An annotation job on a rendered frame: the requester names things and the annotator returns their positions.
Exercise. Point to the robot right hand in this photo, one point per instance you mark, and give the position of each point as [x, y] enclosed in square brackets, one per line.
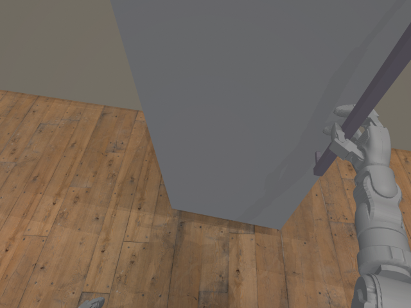
[372, 147]

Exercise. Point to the fridge door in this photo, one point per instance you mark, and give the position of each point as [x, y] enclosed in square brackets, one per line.
[236, 93]

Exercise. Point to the robot right upper arm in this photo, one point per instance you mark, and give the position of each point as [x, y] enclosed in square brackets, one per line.
[374, 291]

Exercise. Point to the handle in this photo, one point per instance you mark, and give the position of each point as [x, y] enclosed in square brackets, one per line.
[385, 77]

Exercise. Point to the right robot forearm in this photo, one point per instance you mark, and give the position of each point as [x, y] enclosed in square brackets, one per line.
[381, 234]

